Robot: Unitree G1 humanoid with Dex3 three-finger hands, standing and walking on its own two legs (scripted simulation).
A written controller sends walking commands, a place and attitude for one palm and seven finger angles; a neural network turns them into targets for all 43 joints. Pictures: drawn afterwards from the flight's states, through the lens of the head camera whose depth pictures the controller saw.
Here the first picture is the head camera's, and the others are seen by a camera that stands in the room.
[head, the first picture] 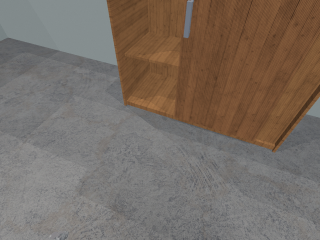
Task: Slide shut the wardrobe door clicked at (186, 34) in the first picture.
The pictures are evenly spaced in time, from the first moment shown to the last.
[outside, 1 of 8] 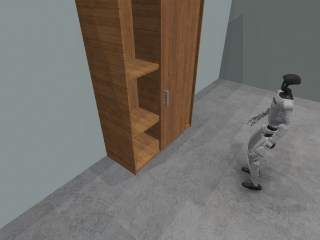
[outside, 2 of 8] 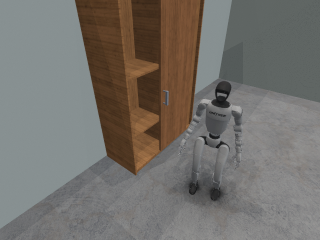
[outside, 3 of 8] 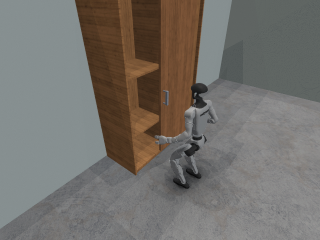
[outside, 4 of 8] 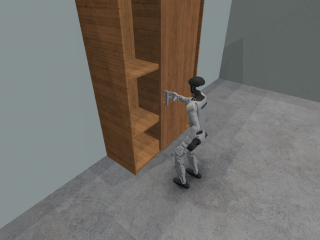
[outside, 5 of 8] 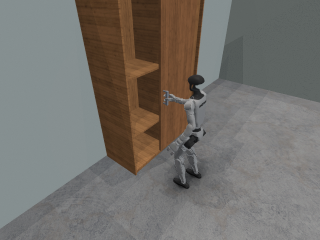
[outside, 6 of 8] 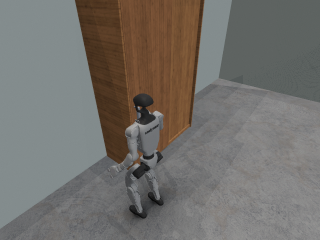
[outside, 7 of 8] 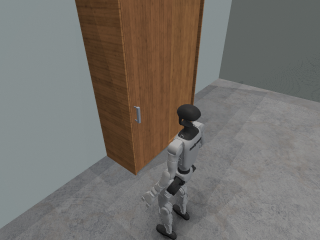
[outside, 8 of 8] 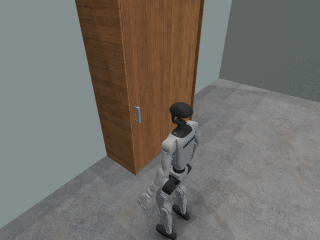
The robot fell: no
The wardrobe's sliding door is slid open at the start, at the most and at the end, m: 0.47 0.47 0.00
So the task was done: yes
